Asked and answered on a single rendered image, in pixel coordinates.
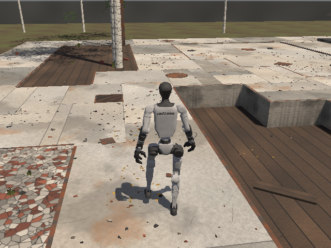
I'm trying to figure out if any robot left forearm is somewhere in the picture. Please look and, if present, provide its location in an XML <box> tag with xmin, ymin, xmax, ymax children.
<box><xmin>136</xmin><ymin>126</ymin><xmax>146</xmax><ymax>152</ymax></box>

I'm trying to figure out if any left robot shin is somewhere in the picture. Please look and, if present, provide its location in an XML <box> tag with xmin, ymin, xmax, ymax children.
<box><xmin>146</xmin><ymin>160</ymin><xmax>154</xmax><ymax>192</ymax></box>

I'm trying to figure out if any humanoid robot head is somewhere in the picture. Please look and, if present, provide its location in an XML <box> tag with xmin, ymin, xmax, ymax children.
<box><xmin>157</xmin><ymin>82</ymin><xmax>174</xmax><ymax>107</ymax></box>

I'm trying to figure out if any robot right hand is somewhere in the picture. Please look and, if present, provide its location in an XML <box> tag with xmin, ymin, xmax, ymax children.
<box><xmin>184</xmin><ymin>142</ymin><xmax>195</xmax><ymax>152</ymax></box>

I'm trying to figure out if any right robot upper arm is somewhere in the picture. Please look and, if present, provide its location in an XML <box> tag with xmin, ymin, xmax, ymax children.
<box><xmin>176</xmin><ymin>104</ymin><xmax>190</xmax><ymax>132</ymax></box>

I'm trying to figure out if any robot right forearm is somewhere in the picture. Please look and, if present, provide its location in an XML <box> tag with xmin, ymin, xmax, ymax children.
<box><xmin>185</xmin><ymin>124</ymin><xmax>194</xmax><ymax>144</ymax></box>

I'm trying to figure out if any left robot upper arm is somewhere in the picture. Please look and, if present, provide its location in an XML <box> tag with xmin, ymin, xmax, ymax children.
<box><xmin>142</xmin><ymin>104</ymin><xmax>155</xmax><ymax>134</ymax></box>

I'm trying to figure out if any robot left hand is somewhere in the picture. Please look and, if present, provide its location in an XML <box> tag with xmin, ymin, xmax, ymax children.
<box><xmin>134</xmin><ymin>150</ymin><xmax>146</xmax><ymax>164</ymax></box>

